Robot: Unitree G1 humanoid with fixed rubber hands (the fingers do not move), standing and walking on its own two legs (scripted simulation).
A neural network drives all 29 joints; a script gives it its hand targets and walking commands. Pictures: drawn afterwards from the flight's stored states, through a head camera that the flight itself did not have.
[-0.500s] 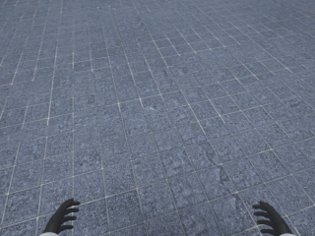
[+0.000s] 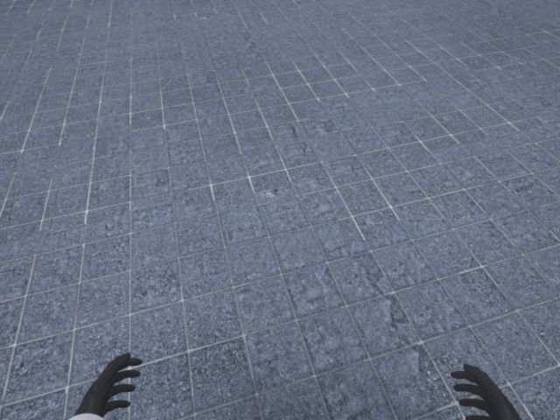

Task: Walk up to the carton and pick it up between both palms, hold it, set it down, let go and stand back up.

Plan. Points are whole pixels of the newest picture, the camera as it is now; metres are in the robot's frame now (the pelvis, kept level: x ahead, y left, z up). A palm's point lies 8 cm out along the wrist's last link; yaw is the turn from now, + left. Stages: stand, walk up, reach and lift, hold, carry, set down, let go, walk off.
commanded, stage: stand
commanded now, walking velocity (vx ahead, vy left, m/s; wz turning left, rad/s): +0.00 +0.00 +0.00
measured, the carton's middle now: out of the picture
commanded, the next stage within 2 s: walk up in 0.62 s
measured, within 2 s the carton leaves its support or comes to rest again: neither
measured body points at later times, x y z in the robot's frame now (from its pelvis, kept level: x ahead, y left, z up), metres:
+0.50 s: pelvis -0.01 +0.00 +0.00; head -0.01 +0.00 +0.45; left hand +0.15 +0.28 -0.07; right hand +0.13 -0.29 -0.09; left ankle +0.00 +0.13 -0.71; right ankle +0.00 -0.11 -0.71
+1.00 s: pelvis -0.05 +0.02 +0.00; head -0.01 +0.02 +0.45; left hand +0.10 +0.32 -0.08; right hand +0.11 -0.29 -0.09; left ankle -0.03 +0.13 -0.68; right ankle +0.00 -0.11 -0.71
